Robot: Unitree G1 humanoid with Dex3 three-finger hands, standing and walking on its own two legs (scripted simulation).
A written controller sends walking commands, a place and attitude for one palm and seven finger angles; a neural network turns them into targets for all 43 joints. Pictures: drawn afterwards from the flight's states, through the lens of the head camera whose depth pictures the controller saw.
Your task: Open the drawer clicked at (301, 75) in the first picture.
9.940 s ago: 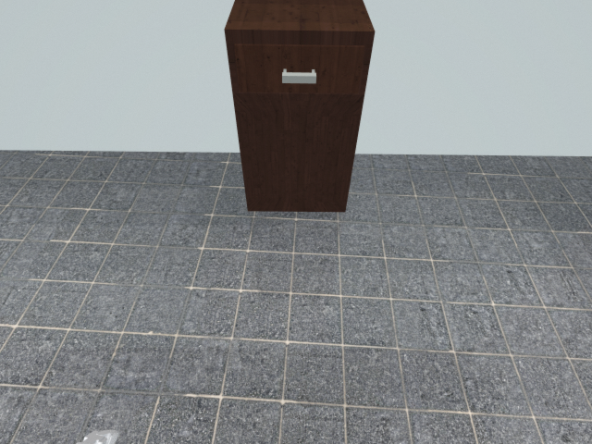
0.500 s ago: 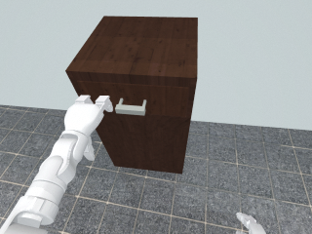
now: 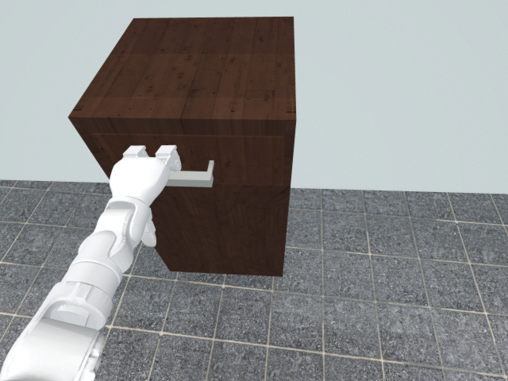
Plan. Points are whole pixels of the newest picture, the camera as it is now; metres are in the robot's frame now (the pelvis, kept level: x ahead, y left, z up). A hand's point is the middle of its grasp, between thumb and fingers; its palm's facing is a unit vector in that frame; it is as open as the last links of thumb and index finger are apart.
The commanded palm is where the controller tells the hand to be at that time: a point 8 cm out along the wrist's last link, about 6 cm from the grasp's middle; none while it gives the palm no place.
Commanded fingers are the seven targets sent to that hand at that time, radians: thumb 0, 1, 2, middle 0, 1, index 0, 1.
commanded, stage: move the hooked fingers above the handle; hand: left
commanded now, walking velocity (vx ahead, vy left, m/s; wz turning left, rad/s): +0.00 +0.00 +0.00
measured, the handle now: (189, 171) +0.55 +0.17 -0.06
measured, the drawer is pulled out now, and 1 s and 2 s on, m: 0.00 0.00 0.00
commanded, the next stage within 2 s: lower the fingers behind the handle in 1.30 s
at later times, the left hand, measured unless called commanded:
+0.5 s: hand (174, 179) +0.47 +0.17 +0.01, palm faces -0.04 -0.02 -1.00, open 13.9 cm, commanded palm +0.47 +0.18 +0.06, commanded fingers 0.00 -0.50 0.30 -0.30 -1.20 -0.30 -1.20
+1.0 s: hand (177, 175) +0.50 +0.17 +0.00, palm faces -0.05 -0.02 -1.00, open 13.8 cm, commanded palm +0.48 +0.17 +0.06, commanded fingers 0.00 -0.50 0.30 -0.30 -1.20 -0.30 -1.20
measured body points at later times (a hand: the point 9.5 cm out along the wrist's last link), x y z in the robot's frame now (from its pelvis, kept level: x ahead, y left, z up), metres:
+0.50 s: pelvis -0.01 +0.01 -0.02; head +0.08 +0.00 +0.42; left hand +0.47 +0.17 +0.07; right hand +0.01 -0.27 -0.15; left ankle +0.00 +0.12 -0.72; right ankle -0.03 -0.09 -0.72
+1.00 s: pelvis +0.00 +0.02 -0.02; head +0.10 +0.02 +0.42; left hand +0.49 +0.17 +0.05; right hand -0.04 -0.24 -0.15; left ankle +0.00 +0.12 -0.72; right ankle -0.03 -0.09 -0.72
